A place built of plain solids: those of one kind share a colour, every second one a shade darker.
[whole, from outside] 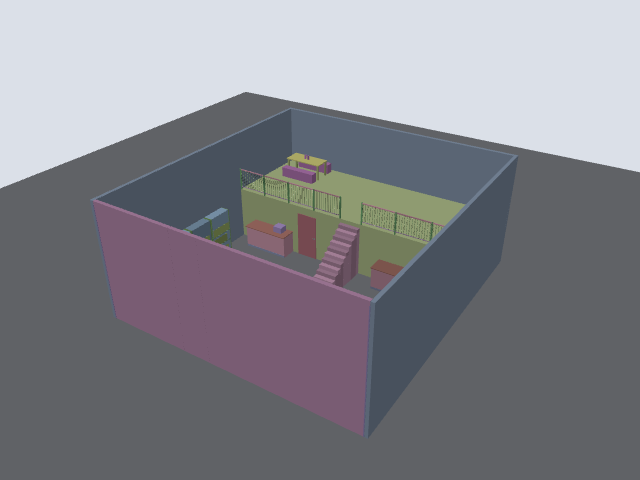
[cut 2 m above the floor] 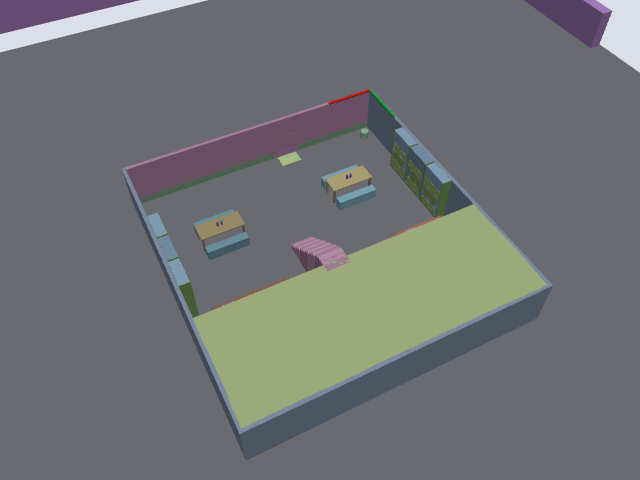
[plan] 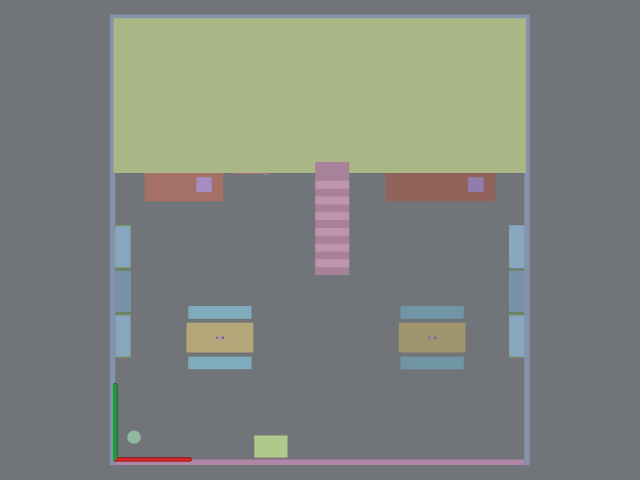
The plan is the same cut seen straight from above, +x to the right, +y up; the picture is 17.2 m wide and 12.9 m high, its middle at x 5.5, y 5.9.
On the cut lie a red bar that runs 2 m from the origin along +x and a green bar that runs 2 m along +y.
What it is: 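A pizzeria at street level behind a glazed front, one room two levels high, with a raised rear level reached by one straight flight, fitted out in the 1990s to 2020s; 11.0 x 11.8 m, 5.06 m high throughout; its front glazed onto the street; the raised level 2.39 m over the floor, over the rear 4.1 m, open to the hall behind a guard 1.0 m high along its edge; a flight of 14 risers of 0.171 m, one straight run, free in the room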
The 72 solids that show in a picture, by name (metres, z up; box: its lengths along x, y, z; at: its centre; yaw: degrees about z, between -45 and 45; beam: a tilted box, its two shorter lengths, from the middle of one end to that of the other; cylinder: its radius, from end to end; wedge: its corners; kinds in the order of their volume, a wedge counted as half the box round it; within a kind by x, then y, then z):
{
 "upper_1": {"box": [11.09, 4.16, 2.44], "at": [5.5, 9.78, 1.17]},
 "street_hedge_1": {"box": [0.6, 15.85, 2.25], "at": [-14.11, -8.07, 1.07]},
 "street_hedge_2": {"box": [39.8, 0.6, 2.25], "at": [5.5, -16.3, 1.07]},
 "wall_1": {"box": [0.15, 12.11, 5.11], "at": [-0.07, 5.91, 2.5]},
 "wall_2": {"box": [11.29, 0.15, 5.11], "at": [5.5, 11.88, 2.5]},
 "wall_3": {"box": [0.15, 12.11, 5.11], "at": [11.06, 5.91, 2.5]},
 "window_wall_1": {"box": [3.58, 0.15, 5.11], "at": [1.79, -0.07, 2.5]},
 "window_wall_2": {"box": [1.2, 0.15, 5.11], "at": [4.18, -0.07, 2.5]},
 "window_wall_3": {"box": [6.21, 0.15, 5.11], "at": [7.88, -0.07, 2.5]},
 "stair_step_1": {"box": [0.92, 0.42, 0.22], "at": [5.83, 5.17, 0.06]},
 "stair_step_2": {"box": [0.92, 0.42, 0.39], "at": [5.83, 5.38, 0.15]},
 "stair_step_3": {"box": [0.92, 0.42, 0.56], "at": [5.83, 5.59, 0.23]},
 "stair_step_4": {"box": [0.92, 0.42, 0.73], "at": [5.83, 5.8, 0.32]},
 "stair_step_5": {"box": [0.92, 0.42, 0.91], "at": [5.83, 6.01, 0.4]},
 "stair_step_6": {"box": [0.92, 0.42, 1.08], "at": [5.83, 6.22, 0.49]},
 "stair_step_7": {"box": [0.92, 0.42, 1.25], "at": [5.83, 6.43, 0.57]},
 "stair_step_8": {"box": [0.92, 0.42, 1.42], "at": [5.83, 6.64, 0.66]},
 "stair_step_9": {"box": [0.92, 0.42, 1.59], "at": [5.83, 6.86, 0.74]},
 "stair_step_10": {"box": [0.92, 0.42, 1.76], "at": [5.83, 7.07, 0.83]},
 "stair_step_11": {"box": [0.92, 0.42, 1.93], "at": [5.83, 7.28, 0.92]},
 "stair_step_12": {"box": [0.92, 0.42, 2.1], "at": [5.83, 7.49, 1.0]},
 "stair_step_13": {"box": [0.92, 0.51, 2.27], "at": [5.83, 7.74, 1.09]},
 "shelves_body_1": {"box": [0.4, 1.16, 2.1], "at": [0.2, 3.32, 1.0]},
 "shelves_body_2": {"box": [0.4, 1.16, 2.1], "at": [0.2, 4.52, 1.0]},
 "shelves_body_3": {"box": [0.4, 1.16, 2.1], "at": [0.2, 5.72, 1.0]},
 "shelves_body_4": {"box": [0.4, 1.16, 2.1], "at": [10.79, 3.32, 1.0]},
 "shelves_body_5": {"box": [0.4, 1.16, 2.1], "at": [10.79, 4.52, 1.0]},
 "shelves_body_6": {"box": [0.4, 1.16, 2.1], "at": [10.79, 5.72, 1.0]},
 "counter_1": {"box": [2.08, 0.7, 1.05], "at": [1.84, 7.34, 0.47]},
 "counter_2": {"box": [2.91, 0.7, 1.05], "at": [8.73, 7.34, 0.47]},
 "bench_1": {"box": [1.7, 0.34, 0.5], "at": [2.81, 2.6, 0.2]},
 "bench_2": {"box": [1.7, 0.34, 0.5], "at": [2.81, 3.96, 0.2]},
 "bench_3": {"box": [1.7, 0.34, 0.5], "at": [8.52, 2.6, 0.2]},
 "bench_4": {"box": [1.7, 0.34, 0.5], "at": [8.52, 3.96, 0.2]},
 "shelves_goods_1": {"box": [0.41, 0.81, 0.37], "at": [0.2, 3.24, 0.79]},
 "shelves_goods_2": {"box": [0.41, 0.87, 0.3], "at": [0.2, 3.29, 1.24]},
 "shelves_goods_3": {"box": [0.41, 0.94, 0.39], "at": [0.2, 3.33, 0.33]},
 "shelves_goods_4": {"box": [0.41, 0.89, 0.37], "at": [0.2, 4.48, 0.31]},
 "shelves_goods_5": {"box": [0.41, 0.95, 0.3], "at": [0.2, 4.49, 1.24]},
 "shelves_goods_6": {"box": [0.41, 0.79, 0.39], "at": [0.2, 4.59, 0.81]},
 "shelves_goods_7": {"box": [0.41, 0.84, 0.36], "at": [0.2, 5.66, 0.79]},
 "shelves_goods_8": {"box": [0.41, 0.92, 0.27], "at": [0.2, 5.68, 0.27]},
 "shelves_goods_9": {"box": [0.41, 1.03, 0.38], "at": [0.2, 5.73, 1.28]},
 "upper_bench_1": {"box": [1.7, 0.34, 0.5], "at": [1.6, 10.1, 2.59]},
 "upper_bench_2": {"box": [1.7, 0.34, 0.5], "at": [1.6, 11.46, 2.59]},
 "stallriser_1": {"box": [3.58, 0.05, 0.35], "at": [1.79, -0.02, 0.12]},
 "stallriser_2": {"box": [6.21, 0.05, 0.35], "at": [7.88, -0.02, 0.12]},
 "counter_top_1": {"box": [2.12, 0.78, 0.04], "at": [1.84, 7.32, 1.02]},
 "counter_top_2": {"box": [2.95, 0.78, 0.04], "at": [8.73, 7.32, 1.02]},
 "top_1": {"box": [1.8, 0.8, 0.05], "at": [2.81, 3.27, 0.73]},
 "top_2": {"box": [1.8, 0.8, 0.05], "at": [8.52, 3.27, 0.73]},
 "shelves_shelf_1": {"box": [0.41, 1.1, 0.03], "at": [0.21, 3.32, 1.07]},
 "shelves_shelf_2": {"box": [0.41, 1.1, 0.18], "at": [0.21, 4.52, 0.04]},
 "shelves_shelf_3": {"box": [0.41, 1.1, 0.03], "at": [0.21, 4.52, 1.07]},
 "shelves_shelf_4": {"box": [0.41, 1.1, 0.03], "at": [0.21, 5.72, 1.07]},
 "shelves_cheek_1": {"box": [0.41, 0.032, 2.1], "at": [0.21, 3.88, 1.0]},
 "shelves_cheek_2": {"box": [0.41, 0.032, 2.1], "at": [0.21, 5.08, 1.0]},
 "shelves_cheek_3": {"box": [0.41, 0.032, 2.1], "at": [0.21, 6.29, 1.0]},
 "shelves_cheek_4": {"box": [0.41, 0.032, 2.1], "at": [10.78, 6.29, 1.0]},
 "till_1": {"box": [0.42, 0.4, 0.28], "at": [2.38, 7.39, 1.18]},
 "till_2": {"box": [0.42, 0.4, 0.28], "at": [9.69, 7.39, 1.18]},
 "upper_top_1": {"box": [1.8, 0.8, 0.05], "at": [1.6, 10.78, 3.13]},
 "front_corner_1": {"box": [0.04, 0.17, 4.96], "at": [0.0, -0.07, 2.43]},
 "front_corner_2": {"box": [0.04, 0.17, 4.96], "at": [10.99, -0.07, 2.43]},
 "service_door_1": {"box": [0.95, 0.03, 2.1], "at": [3.65, 7.68, 1.0]},
 "plant_pot_1": {"cylinder": 0.18, "from": [0.5, 0.6, 0.0], "to": [0.5, 0.6, 0.38]},
 "door_mat_1": {"box": [0.9, 0.6, 0.07], "at": [4.18, 0.35, -0.02]},
 "street_door_kick_1": {"box": [1.2, 0.05, 0.35], "at": [4.18, -0.02, 0.12]},
 "upper_guard_rail_1": {"box": [1.54, 0.044, 0.044], "at": [7.11, 7.73, 3.37]},
 "upper_guard_rail_2": {"box": [1.54, 0.044, 0.044], "at": [8.65, 7.73, 3.37]},
 "counter_kick_1": {"box": [2.08, 0.012, 0.15], "at": [1.84, 6.98, 0.03]},
 "upper_guard_post_1": {"box": [0.05, 0.05, 1.06], "at": [4.0, 7.73, 2.88]}
}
